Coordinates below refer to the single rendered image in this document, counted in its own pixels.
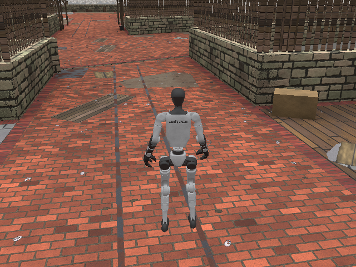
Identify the robot left thigh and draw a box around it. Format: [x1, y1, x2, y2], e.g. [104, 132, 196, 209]
[159, 156, 170, 196]

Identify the right robot hand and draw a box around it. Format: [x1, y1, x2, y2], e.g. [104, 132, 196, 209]
[196, 150, 209, 160]

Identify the left robot forearm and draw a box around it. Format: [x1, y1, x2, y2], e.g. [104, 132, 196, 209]
[145, 135, 157, 157]

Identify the left robot hand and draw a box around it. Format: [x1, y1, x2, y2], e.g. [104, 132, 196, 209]
[144, 155, 156, 167]

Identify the robot head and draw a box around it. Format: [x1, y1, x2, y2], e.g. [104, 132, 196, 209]
[169, 88, 188, 115]

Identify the robot left upper arm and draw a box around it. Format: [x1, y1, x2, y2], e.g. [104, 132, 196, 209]
[151, 112, 167, 144]

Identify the right robot forearm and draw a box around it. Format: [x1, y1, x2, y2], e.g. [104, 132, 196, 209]
[199, 134, 208, 152]

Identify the robot right upper arm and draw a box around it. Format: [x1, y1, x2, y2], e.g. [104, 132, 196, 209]
[190, 112, 205, 142]

